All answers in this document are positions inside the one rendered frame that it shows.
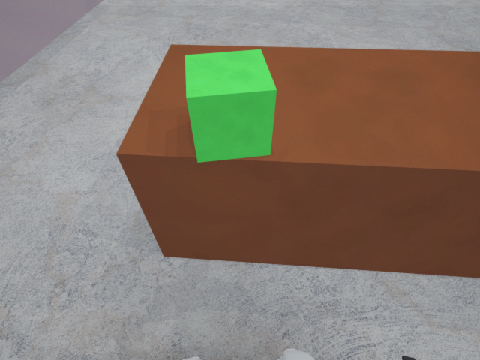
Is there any carton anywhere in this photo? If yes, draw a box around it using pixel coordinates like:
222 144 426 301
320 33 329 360
185 49 277 163

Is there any pedestal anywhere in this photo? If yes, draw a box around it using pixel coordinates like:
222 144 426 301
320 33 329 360
116 44 480 278

